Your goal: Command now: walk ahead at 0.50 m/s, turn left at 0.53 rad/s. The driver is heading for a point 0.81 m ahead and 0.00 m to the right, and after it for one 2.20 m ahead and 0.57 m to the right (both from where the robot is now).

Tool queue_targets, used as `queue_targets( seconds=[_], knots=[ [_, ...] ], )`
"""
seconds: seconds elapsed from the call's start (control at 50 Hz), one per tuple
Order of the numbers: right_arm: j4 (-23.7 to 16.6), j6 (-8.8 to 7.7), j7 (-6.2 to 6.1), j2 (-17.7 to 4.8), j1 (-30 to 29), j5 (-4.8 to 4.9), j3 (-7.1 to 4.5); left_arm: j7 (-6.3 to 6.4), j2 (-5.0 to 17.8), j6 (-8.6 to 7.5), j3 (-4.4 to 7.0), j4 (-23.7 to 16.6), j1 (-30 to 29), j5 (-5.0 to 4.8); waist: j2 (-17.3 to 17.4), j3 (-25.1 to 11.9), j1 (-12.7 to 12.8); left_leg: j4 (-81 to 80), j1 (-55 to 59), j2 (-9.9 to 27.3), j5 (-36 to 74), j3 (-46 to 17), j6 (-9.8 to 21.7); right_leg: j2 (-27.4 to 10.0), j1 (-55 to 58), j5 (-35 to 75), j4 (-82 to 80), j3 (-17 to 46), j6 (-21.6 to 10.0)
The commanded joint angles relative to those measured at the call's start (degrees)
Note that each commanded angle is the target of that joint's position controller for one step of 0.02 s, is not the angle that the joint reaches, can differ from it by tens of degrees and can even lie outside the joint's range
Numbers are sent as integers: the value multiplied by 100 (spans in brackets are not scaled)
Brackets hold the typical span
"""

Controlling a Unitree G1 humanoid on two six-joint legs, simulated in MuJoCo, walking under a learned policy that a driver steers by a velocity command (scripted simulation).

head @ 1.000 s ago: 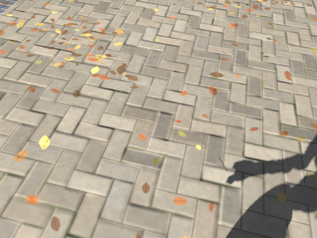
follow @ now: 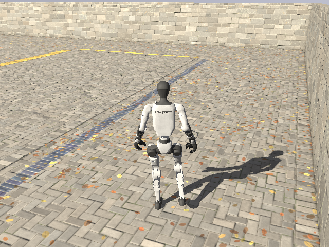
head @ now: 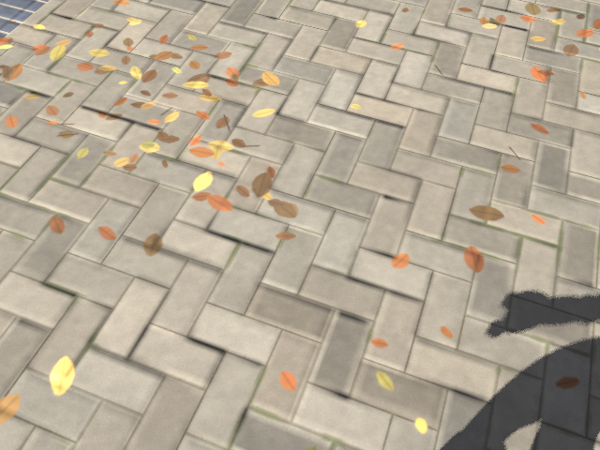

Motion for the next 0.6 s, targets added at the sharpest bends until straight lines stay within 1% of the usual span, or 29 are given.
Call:
queue_targets(
  seconds=[0.02,0.06,0.1,0.14,0.18,0.2,0.24,0.26,0.28,0.3,0.32,0.34,0.36,0.38,0.4,0.42,0.44,0.46,0.48,0.52,0.54,0.6],
  knots=[
    [-460,-107,-108,-819,-242,-6,-210,47,509,46,159,-334,215,76,373,-459,255,-1226,248,1404,1294,-1544,1149,-136,-350,498,-606,-55,240],
    [-385,-92,-173,-924,-109,30,-244,59,372,61,99,-454,-251,81,420,-326,101,-1221,16,1193,1136,-1270,982,-30,-278,1303,-1515,-105,351],
    [-307,-57,-211,-917,36,60,-238,28,263,31,52,-515,-671,45,534,-313,-97,-1145,-49,1029,685,-1097,775,144,24,2119,-2471,-142,382],
    [-183,-43,-220,-902,298,66,-225,-36,284,-19,46,-547,-983,-21,604,-336,-297,-1110,84,1138,344,-1198,702,257,279,2649,-2965,-164,372],
    [-66,-29,-214,-861,489,85,-206,-96,390,-68,79,-594,-1162,-62,638,-281,-373,-884,488,1336,172,-1425,666,246,214,2589,-3277,-65,257],
    [-31,-19,-214,-843,551,79,-201,-121,459,-88,105,-613,-1194,-61,647,-263,-369,-732,730,1445,154,-1572,633,242,174,2421,-3410,-28,170],
    [6,11,-213,-874,547,51,-216,-147,575,-123,163,-607,-1070,-61,758,-226,-252,-464,1081,1639,417,-1816,550,256,264,1900,-3545,-49,-31],
    [6,34,-208,-873,484,47,-220,-142,609,-140,193,-555,-847,-59,816,-244,-101,-261,1154,1637,745,-1834,483,300,534,1703,-3687,-146,-152],
    [-17,43,-199,-772,437,36,-184,-114,721,-158,269,-421,-370,-26,778,-468,149,240,1144,1411,1404,-1712,366,378,1209,1655,-3860,-260,-316],
    [-90,36,-183,-535,418,-12,-85,-82,949,-183,348,-320,391,44,492,-1156,505,1452,773,1102,1345,-1391,173,-186,2442,1712,-3711,262,-649],
    [-135,-29,-190,-187,1142,34,33,-74,1493,-150,492,-179,1135,104,-836,-2077,453,3486,-962,305,-253,-725,-279,-1383,4573,1181,-3789,2314,-1531],
    [-125,-85,-195,-307,1256,121,49,-150,1296,-88,485,71,1514,-61,-1683,-2140,523,4562,-2277,116,-2430,-685,-442,-1892,5014,-508,-4675,4165,-1907],
    [-173,-100,-194,-814,639,176,-74,-145,856,-72,352,16,1237,-130,-842,-1258,658,4967,-2774,453,-2090,-861,-405,-1729,4401,-1259,-4857,3758,-1638],
    [-309,-102,-193,-843,83,130,-81,-125,698,-24,285,-44,876,-70,-379,-728,612,4892,-2782,710,-1621,-598,-385,-1482,3701,-889,-4899,2956,-1425],
    [-392,-117,-179,-754,-196,36,-69,-128,588,3,227,-49,633,-20,-182,-331,499,4553,-2690,897,-1279,-448,-399,-1231,3055,-243,-5045,2386,-1394],
    [-398,-123,-164,-676,-213,-12,-86,-123,480,-4,181,-45,481,16,-267,-221,346,4193,-2445,1087,-1000,-422,-413,-1029,2684,296,-5159,1997,-1332],
    [-366,-114,-148,-570,-113,-1,-74,-122,432,-13,158,-32,419,32,-408,-234,249,3983,-2174,1162,-849,-361,-442,-861,2467,689,-5272,1694,-1285],
    [-325,-101,-139,-464,-25,11,-56,-122,425,-26,156,4,431,5,-483,-289,205,3810,-2051,1183,-782,-278,-478,-776,2386,1044,-5346,1457,-1306],
    [-321,-87,-138,-388,-31,3,-38,-117,477,-40,166,54,473,-29,-478,-296,188,3621,-2046,1200,-709,-202,-525,-758,2333,1404,-5406,1261,-1355],
    [-436,-90,-144,-285,-360,-34,9,-88,650,-37,211,158,569,-65,-342,-216,241,2980,-2207,1245,-340,-110,-632,-772,2342,2003,-5532,959,-1426],
    [-474,-103,-137,-232,-537,-40,35,-73,705,-17,225,206,612,-72,-288,-207,290,2598,-2193,1252,-32,-75,-662,-733,2368,2181,-5559,793,-1397],
    [-574,-158,-80,-118,-1083,-14,87,-43,789,43,231,366,826,-118,-281,-143,485,1508,-1891,1135,904,66,-682,-557,2367,2385,-5575,340,-1241]
  ],
)
Keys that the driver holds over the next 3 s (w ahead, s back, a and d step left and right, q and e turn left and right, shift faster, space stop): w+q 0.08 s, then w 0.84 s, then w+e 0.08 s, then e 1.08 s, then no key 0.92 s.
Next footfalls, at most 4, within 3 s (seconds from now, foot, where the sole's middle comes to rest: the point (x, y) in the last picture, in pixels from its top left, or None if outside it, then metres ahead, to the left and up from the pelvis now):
0.30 right None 0.36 -0.14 -0.78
0.82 left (240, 375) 0.62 0.14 -0.78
1.30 right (321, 280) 0.87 -0.06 -0.78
1.74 left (234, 279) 0.88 0.16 -0.78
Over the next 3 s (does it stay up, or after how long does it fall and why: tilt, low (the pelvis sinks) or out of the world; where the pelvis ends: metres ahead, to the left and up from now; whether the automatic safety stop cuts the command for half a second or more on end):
stays up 0.78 0.05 0.00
